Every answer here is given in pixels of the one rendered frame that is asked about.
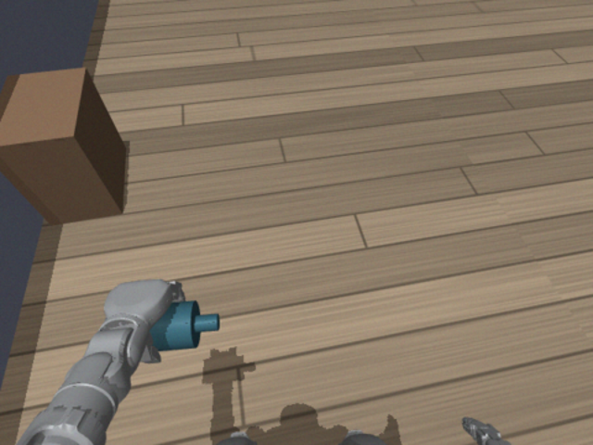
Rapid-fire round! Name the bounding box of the left robot arm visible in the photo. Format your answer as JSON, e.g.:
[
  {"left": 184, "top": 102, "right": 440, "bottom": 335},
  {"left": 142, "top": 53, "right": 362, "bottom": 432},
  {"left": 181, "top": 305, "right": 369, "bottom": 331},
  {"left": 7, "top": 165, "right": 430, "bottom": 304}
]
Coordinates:
[{"left": 16, "top": 314, "right": 150, "bottom": 445}]

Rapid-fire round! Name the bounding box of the right robot hand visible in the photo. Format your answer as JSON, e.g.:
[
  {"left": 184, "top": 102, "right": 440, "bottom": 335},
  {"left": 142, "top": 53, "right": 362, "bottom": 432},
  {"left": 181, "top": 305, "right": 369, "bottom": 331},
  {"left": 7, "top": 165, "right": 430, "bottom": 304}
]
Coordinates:
[{"left": 462, "top": 417, "right": 511, "bottom": 445}]

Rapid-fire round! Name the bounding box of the left robot hand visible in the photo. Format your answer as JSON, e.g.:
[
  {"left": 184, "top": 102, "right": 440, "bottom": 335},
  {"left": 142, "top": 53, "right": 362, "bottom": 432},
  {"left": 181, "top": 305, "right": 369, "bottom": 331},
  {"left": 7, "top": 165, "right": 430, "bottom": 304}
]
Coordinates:
[{"left": 104, "top": 279, "right": 186, "bottom": 363}]

